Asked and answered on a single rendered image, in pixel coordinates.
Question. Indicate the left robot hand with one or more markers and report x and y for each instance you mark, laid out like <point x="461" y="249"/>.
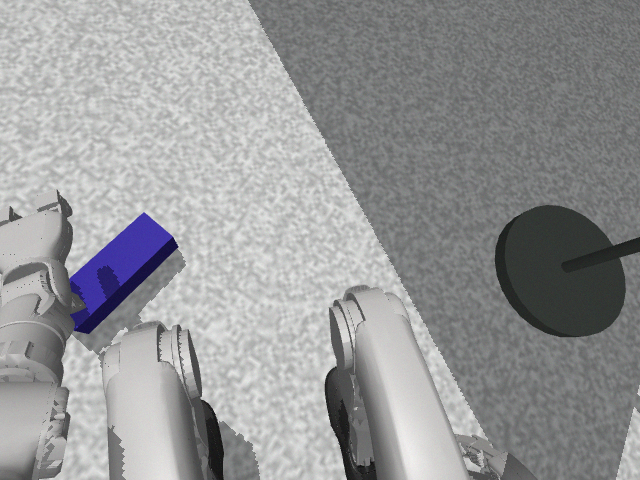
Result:
<point x="47" y="233"/>

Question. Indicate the left robot foot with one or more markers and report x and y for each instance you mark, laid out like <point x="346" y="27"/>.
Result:
<point x="216" y="452"/>

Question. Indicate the left robot arm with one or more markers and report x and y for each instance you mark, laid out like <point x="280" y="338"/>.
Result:
<point x="35" y="323"/>

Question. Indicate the floor lamp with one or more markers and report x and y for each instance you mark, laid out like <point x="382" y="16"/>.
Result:
<point x="560" y="272"/>

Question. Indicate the right robot foot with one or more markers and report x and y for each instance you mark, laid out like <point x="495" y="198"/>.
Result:
<point x="339" y="422"/>

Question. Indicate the right robot hand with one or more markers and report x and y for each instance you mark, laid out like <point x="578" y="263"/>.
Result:
<point x="502" y="466"/>

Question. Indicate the carton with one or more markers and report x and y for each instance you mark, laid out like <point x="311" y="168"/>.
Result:
<point x="118" y="269"/>

